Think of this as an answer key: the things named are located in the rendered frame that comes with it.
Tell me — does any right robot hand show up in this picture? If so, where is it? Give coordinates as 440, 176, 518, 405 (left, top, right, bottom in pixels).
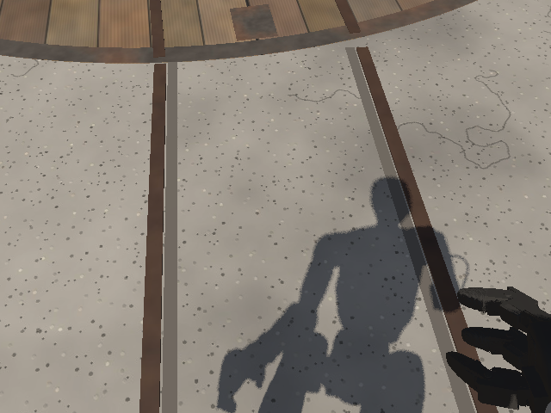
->
446, 287, 551, 413

